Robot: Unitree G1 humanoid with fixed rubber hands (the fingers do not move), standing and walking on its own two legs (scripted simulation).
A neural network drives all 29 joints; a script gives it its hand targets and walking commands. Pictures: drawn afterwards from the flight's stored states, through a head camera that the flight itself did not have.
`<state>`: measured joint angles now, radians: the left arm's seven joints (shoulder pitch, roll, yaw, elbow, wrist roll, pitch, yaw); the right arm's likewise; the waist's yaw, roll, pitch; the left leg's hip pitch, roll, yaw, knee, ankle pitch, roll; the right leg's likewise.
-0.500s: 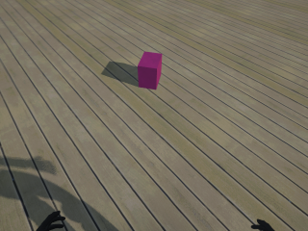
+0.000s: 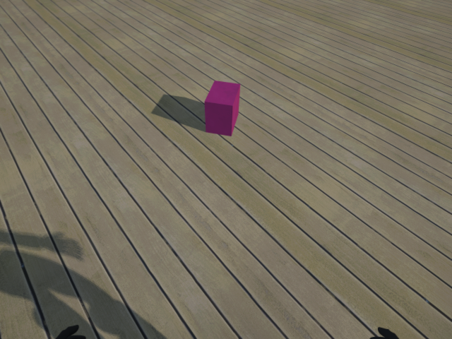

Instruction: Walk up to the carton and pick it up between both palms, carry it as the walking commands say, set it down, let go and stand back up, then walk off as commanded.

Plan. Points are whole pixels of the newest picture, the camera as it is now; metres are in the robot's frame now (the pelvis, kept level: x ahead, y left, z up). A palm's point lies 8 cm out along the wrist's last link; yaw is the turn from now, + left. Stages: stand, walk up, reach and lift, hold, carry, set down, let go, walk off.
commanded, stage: walk up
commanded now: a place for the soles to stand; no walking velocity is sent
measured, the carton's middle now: (222, 108) +1.66 +0.04 -0.65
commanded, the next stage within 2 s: none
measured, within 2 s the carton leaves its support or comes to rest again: neither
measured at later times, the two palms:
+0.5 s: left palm (89, 263) +0.28 +0.29 -0.06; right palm out of the picture +0.12 -0.39 -0.12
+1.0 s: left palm (113, 202) +0.45 +0.30 -0.11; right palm (379, 211) +0.43 -0.36 -0.08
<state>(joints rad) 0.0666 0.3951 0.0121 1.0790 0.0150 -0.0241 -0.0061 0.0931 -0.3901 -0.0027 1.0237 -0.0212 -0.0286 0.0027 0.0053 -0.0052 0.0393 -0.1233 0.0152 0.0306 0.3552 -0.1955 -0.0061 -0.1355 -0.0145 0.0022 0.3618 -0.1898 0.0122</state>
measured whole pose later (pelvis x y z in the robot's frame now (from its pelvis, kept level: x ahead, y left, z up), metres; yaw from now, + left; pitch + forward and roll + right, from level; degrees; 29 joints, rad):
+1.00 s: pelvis +0.35 -0.02 -0.02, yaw -8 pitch +0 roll +0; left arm 0.33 0.47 0.02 0.81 -0.01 -0.11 -0.02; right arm 0.19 -0.46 -0.08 0.75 -0.01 -0.08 0.08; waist 0.00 -0.02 0.06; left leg -0.29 0.06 0.09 0.57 -0.24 0.00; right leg -0.40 -0.05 -0.02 1.03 -0.47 -0.05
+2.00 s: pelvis +0.77 +0.06 -0.02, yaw -6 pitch -1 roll -1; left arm 0.38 0.56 0.07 0.80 0.01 -0.12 -0.02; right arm 0.26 -0.52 -0.10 0.74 -0.02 -0.04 0.11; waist 0.05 0.04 0.01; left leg -0.49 0.10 0.03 0.70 -0.27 0.02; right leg -0.22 -0.13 -0.06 0.63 -0.39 -0.02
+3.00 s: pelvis +1.11 +0.18 -0.02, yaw -7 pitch -1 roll +1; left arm 0.35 0.48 0.05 0.79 0.01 -0.10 -0.02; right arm 0.27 -0.47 -0.06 0.73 -0.02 -0.08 0.04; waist 0.04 -0.01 0.06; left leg -0.48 0.04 0.04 0.78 -0.39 0.04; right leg -0.26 -0.07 -0.05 0.66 -0.38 -0.01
